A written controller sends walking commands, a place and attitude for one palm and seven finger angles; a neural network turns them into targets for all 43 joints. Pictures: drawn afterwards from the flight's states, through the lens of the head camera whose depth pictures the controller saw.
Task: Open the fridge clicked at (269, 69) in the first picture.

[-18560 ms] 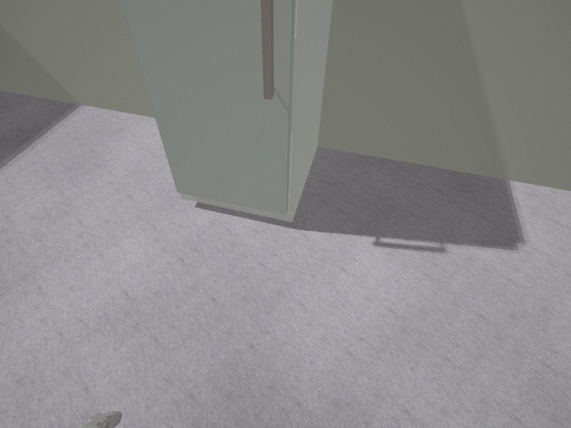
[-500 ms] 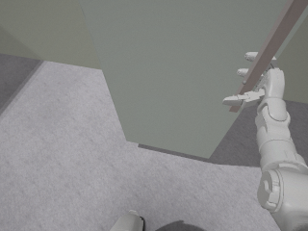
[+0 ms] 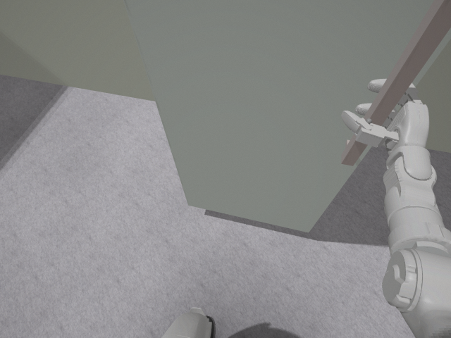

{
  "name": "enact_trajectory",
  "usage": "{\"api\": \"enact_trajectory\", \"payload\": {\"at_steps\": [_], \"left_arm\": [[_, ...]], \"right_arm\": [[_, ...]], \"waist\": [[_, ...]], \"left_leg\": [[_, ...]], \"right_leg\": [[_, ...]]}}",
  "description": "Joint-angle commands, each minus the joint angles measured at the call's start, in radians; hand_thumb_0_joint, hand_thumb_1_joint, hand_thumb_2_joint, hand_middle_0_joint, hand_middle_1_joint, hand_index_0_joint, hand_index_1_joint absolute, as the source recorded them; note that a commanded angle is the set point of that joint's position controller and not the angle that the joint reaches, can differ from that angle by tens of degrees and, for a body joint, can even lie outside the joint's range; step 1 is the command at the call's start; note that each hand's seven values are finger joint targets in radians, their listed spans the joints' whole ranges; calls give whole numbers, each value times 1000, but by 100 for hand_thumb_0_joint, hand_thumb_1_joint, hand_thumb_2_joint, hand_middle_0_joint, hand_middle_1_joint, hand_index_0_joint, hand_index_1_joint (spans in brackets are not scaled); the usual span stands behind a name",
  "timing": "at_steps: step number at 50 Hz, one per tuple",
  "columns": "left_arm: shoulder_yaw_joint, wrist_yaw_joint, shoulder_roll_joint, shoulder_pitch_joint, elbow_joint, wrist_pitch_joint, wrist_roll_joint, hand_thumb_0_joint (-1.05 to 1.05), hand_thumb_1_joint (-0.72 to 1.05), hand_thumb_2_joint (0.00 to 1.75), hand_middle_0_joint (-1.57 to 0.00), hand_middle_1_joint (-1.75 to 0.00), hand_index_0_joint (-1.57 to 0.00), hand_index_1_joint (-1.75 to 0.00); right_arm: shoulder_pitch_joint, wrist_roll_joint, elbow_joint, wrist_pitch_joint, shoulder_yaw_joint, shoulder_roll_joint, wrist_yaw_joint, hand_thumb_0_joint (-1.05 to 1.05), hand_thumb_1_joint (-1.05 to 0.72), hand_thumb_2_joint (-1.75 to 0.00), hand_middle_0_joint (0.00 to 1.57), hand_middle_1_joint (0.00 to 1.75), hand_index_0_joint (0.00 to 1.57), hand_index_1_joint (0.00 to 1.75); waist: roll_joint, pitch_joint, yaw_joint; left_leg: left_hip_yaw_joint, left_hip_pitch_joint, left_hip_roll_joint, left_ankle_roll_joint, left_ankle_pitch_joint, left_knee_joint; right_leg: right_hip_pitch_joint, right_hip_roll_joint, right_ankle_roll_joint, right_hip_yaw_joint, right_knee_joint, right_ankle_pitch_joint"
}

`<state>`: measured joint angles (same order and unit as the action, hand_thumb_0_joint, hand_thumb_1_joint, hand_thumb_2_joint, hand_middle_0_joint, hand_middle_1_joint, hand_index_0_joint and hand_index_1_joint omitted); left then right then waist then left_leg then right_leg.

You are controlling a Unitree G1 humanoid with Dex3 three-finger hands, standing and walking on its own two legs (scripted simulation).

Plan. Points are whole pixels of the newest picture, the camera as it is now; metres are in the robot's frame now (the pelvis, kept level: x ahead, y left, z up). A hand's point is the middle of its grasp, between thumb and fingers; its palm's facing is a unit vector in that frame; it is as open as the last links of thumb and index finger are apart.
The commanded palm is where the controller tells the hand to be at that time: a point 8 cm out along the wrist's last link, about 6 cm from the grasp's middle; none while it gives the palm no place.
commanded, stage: grip the handle and tug to test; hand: right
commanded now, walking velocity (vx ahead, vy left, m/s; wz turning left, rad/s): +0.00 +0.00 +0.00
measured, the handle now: (396, 75) +0.54 -0.18 +0.17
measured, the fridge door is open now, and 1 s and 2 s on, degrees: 0 0 17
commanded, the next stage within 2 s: pull the door a little, standing still in 0.94 s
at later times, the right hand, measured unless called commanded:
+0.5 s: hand (367, 121) +0.49 -0.16 +0.10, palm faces +0.06 +1.00 -0.01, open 5.9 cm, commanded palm +0.46 -0.21 +0.11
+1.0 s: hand (366, 123) +0.48 -0.15 +0.10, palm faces +0.06 +1.00 +0.00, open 6.1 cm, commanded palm +0.43 -0.21 +0.11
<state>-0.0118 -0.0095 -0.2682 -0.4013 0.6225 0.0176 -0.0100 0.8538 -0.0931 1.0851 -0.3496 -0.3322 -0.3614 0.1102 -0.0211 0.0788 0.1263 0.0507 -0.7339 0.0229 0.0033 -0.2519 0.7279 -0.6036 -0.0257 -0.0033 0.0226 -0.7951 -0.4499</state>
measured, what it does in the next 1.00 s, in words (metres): stands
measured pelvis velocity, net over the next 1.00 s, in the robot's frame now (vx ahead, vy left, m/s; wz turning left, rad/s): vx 0.03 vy -0.01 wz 0.04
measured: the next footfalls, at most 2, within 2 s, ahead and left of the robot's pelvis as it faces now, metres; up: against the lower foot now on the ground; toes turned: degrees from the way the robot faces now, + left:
none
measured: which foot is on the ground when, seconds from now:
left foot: down 0.00-1.00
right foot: down 0.00-1.00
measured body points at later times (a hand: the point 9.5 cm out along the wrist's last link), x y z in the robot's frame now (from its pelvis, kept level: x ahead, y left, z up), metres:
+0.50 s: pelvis +0.00 +0.00 +0.00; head +0.09 +0.00 +0.44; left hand +0.02 +0.26 -0.12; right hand +0.48 -0.21 +0.11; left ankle +0.05 +0.12 -0.71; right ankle -0.04 -0.11 -0.71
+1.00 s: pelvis +0.03 -0.01 +0.01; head +0.10 +0.00 +0.45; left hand +0.06 +0.25 -0.11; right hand +0.48 -0.21 +0.11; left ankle +0.05 +0.12 -0.71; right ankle -0.04 -0.11 -0.70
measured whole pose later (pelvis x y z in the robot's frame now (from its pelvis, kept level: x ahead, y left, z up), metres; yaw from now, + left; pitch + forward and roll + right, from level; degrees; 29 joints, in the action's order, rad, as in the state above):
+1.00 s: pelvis +0.03 -0.01 +0.01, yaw +2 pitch +15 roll +1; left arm 0.01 0.01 -0.26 -0.40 0.58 0.02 0.00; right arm 0.61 -0.14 0.78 -0.26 -0.30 -0.29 0.06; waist -0.04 0.12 0.10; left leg 0.02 -0.67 0.00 -0.01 -0.26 0.67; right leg -0.52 -0.04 -0.01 0.06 -0.72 -0.46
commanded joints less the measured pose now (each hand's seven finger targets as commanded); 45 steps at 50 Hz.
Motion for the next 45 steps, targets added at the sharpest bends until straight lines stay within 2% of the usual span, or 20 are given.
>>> {"api": "enact_trajectory", "payload": {"at_steps": [1,2,4,6,8,10,12,15,16,19,22,23,27,31,33,36,38,40,41,45], "left_arm": [[54,-6,-150,-120,-69,-23,-1,0,90,90,-20,-30,-20,-30],[54,-7,-151,-122,-70,-23,-1,0,90,90,-20,-30,-20,-30],[54,-9,-155,-126,-63,-23,-1,0,90,90,-20,-30,-20,-30],[54,-10,-154,-119,-68,-24,1,0,90,90,-20,-30,-20,-30],[53,-8,-149,-123,-65,-26,-2,0,90,90,-20,-30,-20,-30],[55,-5,-148,-123,-67,-29,-3,0,90,90,-20,-30,-20,-30],[55,-5,-152,-129,-67,-28,-7,0,90,90,-20,-30,-20,-30],[55,-3,-149,-120,-66,-28,-4,0,90,90,-20,-30,-20,-30],[57,-4,-153,-124,-64,-29,-4,0,90,90,-20,-30,-20,-30],[54,-5,-148,-121,-64,-27,-4,0,90,90,-20,-30,-20,-30],[55,-6,-154,-128,-63,-26,-6,0,90,90,-20,-30,-20,-30],[54,-6,-149,-122,-60,-27,-5,0,90,90,-20,-30,-20,-30],[54,-7,-152,-130,-59,-27,-8,0,90,90,-20,-30,-20,-30],[55,-3,-147,-116,-74,-28,-4,0,90,90,-20,-30,-20,-30],[59,-2,-148,-115,-81,-27,-3,0,90,90,-20,-30,-20,-30],[59,1,-147,-103,-95,-25,1,0,90,90,-20,-30,-20,-30],[60,4,-141,-96,-104,-24,3,0,90,90,-20,-30,-20,-30],[65,7,-142,-94,-113,-23,5,0,90,90,-20,-30,-20,-30],[66,8,-139,-86,-120,-22,8,0,90,90,-20,-30,-20,-30],[70,15,-131,-75,-141,-23,13,0,90,90,-20,-30,-20,-30]], "right_arm": [[465,-7,-227,-75,-3,-202,1,0,-67,-80,43,137,43,137],[479,-10,-213,-74,8,-187,0,0,-71,-82,43,137,43,137],[484,-8,-191,-69,-12,-213,-4,0,-81,-86,44,139,44,139],[470,-3,-191,-69,-10,-216,1,0,-90,-90,45,140,45,140],[513,0,-222,-78,2,-207,0,0,-90,-90,45,140,45,140],[487,-4,-233,-85,3,-195,-1,0,-90,-90,45,140,45,140],[464,-8,-219,-83,-12,-206,-5,0,-90,-90,45,140,45,140],[495,-6,-239,-84,18,-177,-5,0,-90,-90,45,140,45,140],[480,-5,-224,-83,-9,-207,-6,0,-90,-90,45,140,45,140],[499,2,-236,-87,20,-183,-8,0,-90,-90,45,140,45,140],[474,0,-213,-85,-4,-203,-12,0,-90,-90,45,140,45,140],[495,1,-218,-84,19,-183,-11,0,-90,-90,45,140,45,140],[500,1,-217,-83,-4,-206,-11,0,-90,-90,45,140,45,140],[422,-10,-233,-79,7,-171,-2,0,-90,-90,45,140,45,140],[375,-17,-263,-79,-11,-186,1,0,-90,-90,45,140,45,140],[324,-23,-308,-69,-10,-182,5,0,-90,-90,45,140,45,140],[276,-34,-337,-62,12,-137,3,0,-90,-90,45,140,45,140],[207,-40,-384,-54,-10,-157,3,0,-90,-90,45,140,45,140],[178,-42,-415,-49,-1,-143,3,0,-90,-90,45,140,45,140],[34,-53,-519,-28,-5,-126,-3,0,-90,-90,45,140,45,140]], "waist": [[-26,409,5],[-9,392,18],[17,392,17],[-9,401,8],[-59,426,13],[-64,450,5],[-12,451,6],[-34,430,15],[-1,431,6],[-49,421,11],[1,411,12],[-38,410,16],[-19,415,12],[-20,430,-9],[-27,464,-24],[-19,459,-40],[-29,458,-43],[-9,473,-61],[-30,475,-67],[-15,482,-94]], "left_leg": [[-24,397,-37,20,304,-21],[-26,389,-38,18,298,-26],[-28,401,-36,15,284,-27],[-30,405,-35,18,284,-24],[-29,386,-33,19,290,-19],[-24,382,-36,22,299,-15],[-23,397,-40,21,321,-13],[-24,383,-38,18,307,-19],[-25,395,-39,18,299,-19],[-23,376,-37,21,297,-15],[-19,374,-40,21,298,-16],[-22,365,-38,19,296,-17],[-23,381,-38,21,296,-17],[-19,400,-38,23,311,-16],[-23,420,-39,24,346,-11],[-24,458,-38,26,361,-15],[-21,459,-40,28,388,-18],[-24,495,-40,30,429,-16],[-27,503,-39,30,444,-18],[-35,562,-32,36,521,-17]], "right_leg": [[26,29,-6,-19,108,331],[22,28,-9,-21,108,323],[1,30,-10,-22,113,297],[3,32,-9,-17,112,295],[35,32,-6,-23,106,321],[61,29,-1,-27,102,354],[51,26,-6,-28,99,370],[48,27,-4,-23,104,346],[34,27,-6,-25,104,331],[49,28,-2,-28,108,345],[45,24,-5,-31,105,351],[51,26,-2,-28,106,349],[37,28,-5,-29,106,340],[47,28,-1,-22,112,357],[62,25,-1,-19,108,402],[47,26,0,-13,119,397],[68,22,0,-11,120,442],[63,18,-1,-5,122,474],[70,18,-1,1,125,490],[61,11,-6,8,137,566]]}}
